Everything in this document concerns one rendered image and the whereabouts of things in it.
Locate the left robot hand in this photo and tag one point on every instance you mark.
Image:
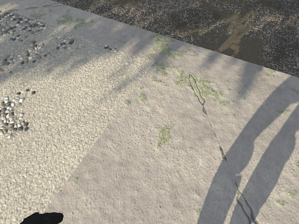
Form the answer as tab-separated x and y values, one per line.
46	218

